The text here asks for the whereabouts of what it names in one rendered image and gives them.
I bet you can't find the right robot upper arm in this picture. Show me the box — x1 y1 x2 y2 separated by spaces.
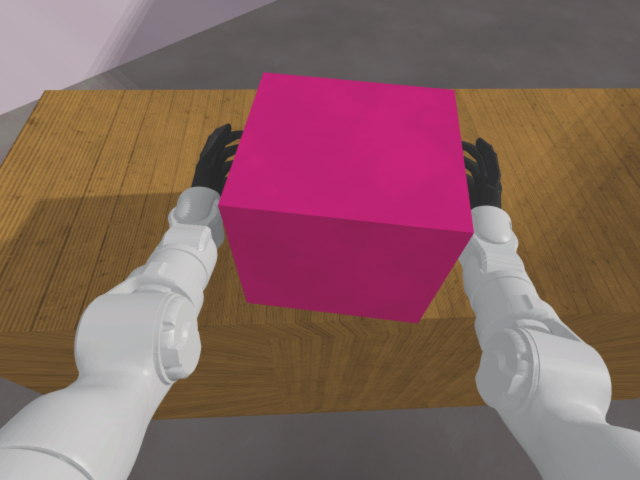
475 327 640 480

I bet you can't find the carton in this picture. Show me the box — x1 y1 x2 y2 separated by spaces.
218 72 474 323

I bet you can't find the left robot forearm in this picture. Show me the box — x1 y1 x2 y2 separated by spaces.
74 187 225 371

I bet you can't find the right robot forearm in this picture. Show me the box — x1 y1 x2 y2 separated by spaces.
458 206 612 411

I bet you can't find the pedestal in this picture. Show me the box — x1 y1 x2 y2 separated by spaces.
0 88 640 420

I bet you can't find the robot right hand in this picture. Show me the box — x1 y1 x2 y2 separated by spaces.
461 138 502 210

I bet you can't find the left robot upper arm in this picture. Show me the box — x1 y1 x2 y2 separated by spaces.
0 292 201 480

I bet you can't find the robot left hand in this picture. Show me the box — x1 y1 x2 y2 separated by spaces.
191 123 243 197

